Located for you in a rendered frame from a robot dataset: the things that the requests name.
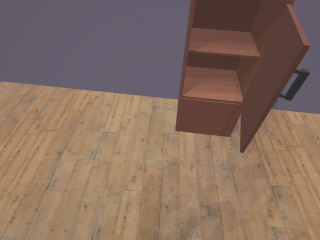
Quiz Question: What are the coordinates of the handle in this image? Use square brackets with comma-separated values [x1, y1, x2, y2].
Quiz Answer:
[279, 69, 310, 101]

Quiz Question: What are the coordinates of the cupboard door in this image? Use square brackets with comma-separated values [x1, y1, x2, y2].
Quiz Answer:
[240, 4, 311, 153]

